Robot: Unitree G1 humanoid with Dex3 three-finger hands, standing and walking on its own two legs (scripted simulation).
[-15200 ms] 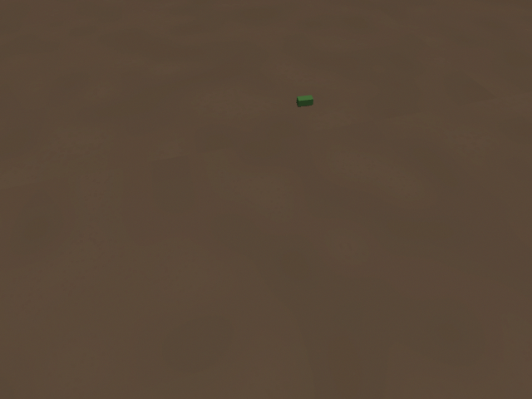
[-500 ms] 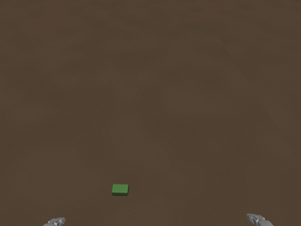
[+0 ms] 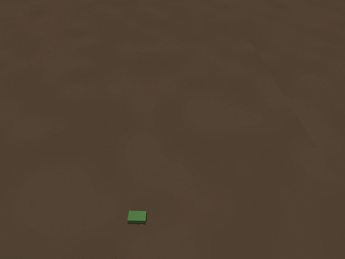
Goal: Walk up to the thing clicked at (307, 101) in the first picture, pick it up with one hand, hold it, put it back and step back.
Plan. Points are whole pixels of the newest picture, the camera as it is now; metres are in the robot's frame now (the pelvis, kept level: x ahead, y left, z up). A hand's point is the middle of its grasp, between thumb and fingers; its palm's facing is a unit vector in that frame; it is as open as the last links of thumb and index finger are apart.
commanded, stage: walk up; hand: left
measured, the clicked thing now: (137, 216) +0.43 +0.23 -0.76
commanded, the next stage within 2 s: stand in 0.42 s
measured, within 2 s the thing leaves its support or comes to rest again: neither
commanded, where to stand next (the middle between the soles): +0.03 +0.00 m, yaw -2 degrees
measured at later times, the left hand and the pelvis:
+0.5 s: hand out of the picture +0.10 +0.25 -0.15, palm faces +0.01 -0.94 -0.34, open 7.4 cm; pelvis +0.01 -0.01 +0.00, yaw +0 degrees
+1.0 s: hand out of the picture +0.09 +0.24 -0.15, palm faces -0.02 -0.94 -0.35, open 7.4 cm; pelvis +0.01 -0.02 +0.00, yaw +0 degrees
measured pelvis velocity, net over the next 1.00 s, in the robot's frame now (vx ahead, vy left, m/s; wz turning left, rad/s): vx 0.01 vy -0.02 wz -0.01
